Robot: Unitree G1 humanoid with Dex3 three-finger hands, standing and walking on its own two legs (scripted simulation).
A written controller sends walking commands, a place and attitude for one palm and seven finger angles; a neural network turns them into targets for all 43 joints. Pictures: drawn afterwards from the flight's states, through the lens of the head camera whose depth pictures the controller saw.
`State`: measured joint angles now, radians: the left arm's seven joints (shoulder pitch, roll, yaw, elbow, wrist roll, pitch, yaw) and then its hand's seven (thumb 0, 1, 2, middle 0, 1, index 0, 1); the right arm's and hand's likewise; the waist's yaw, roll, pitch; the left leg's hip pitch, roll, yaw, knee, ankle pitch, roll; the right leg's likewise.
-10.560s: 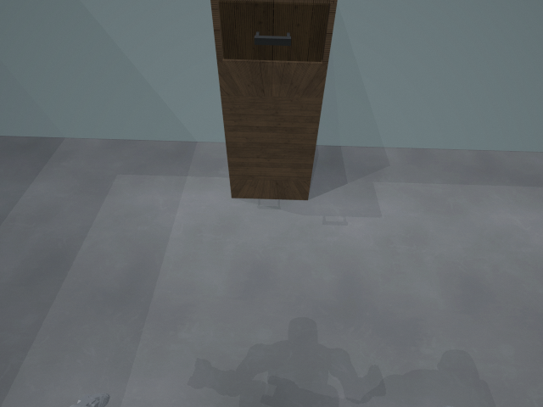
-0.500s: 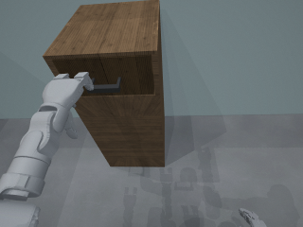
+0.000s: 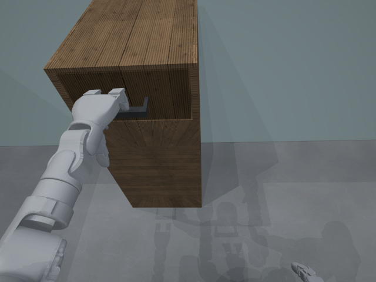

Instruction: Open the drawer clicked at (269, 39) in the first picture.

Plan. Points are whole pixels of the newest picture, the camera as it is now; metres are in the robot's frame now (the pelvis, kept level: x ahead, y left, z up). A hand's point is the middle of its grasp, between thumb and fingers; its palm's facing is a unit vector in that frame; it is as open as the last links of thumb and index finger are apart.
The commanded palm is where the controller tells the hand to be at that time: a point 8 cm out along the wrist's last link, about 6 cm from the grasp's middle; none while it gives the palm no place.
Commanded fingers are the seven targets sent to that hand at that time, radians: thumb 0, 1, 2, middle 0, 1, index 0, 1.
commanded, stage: move the hooked fingers above the handle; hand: left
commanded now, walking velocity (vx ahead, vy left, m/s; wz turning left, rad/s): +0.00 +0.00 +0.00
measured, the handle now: (127, 106) +0.54 +0.22 +0.04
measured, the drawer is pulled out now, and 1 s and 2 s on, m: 0.00 0.00 0.00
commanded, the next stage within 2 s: none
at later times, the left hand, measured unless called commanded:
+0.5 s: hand (129, 117) +0.46 +0.18 +0.08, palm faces -0.11 -0.03 -0.99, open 13.8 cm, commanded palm +0.46 +0.21 +0.16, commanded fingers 0.00 -0.50 0.30 -0.30 -1.20 -0.30 -1.20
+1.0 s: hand (132, 122) +0.44 +0.17 +0.09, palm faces -0.04 -0.03 -1.00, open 13.8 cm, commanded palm +0.46 +0.21 +0.16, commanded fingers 0.00 -0.50 0.30 -0.30 -1.20 -0.30 -1.20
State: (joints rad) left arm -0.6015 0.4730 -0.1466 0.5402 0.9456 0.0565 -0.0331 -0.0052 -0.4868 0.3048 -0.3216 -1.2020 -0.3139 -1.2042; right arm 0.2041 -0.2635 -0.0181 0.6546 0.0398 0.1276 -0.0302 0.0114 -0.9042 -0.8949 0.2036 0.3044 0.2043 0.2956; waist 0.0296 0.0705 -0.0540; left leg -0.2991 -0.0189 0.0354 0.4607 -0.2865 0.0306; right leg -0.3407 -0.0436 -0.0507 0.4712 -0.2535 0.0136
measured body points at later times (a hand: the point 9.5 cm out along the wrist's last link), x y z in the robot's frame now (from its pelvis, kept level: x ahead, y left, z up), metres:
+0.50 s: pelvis +0.00 -0.01 -0.01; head +0.06 -0.03 +0.44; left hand +0.46 +0.18 +0.14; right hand +0.06 -0.28 -0.15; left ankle -0.04 +0.10 -0.74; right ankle -0.02 -0.13 -0.74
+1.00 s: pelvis -0.02 -0.01 -0.01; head +0.05 -0.02 +0.44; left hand +0.44 +0.17 +0.14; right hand +0.06 -0.29 -0.14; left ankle -0.04 +0.10 -0.74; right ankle -0.02 -0.13 -0.74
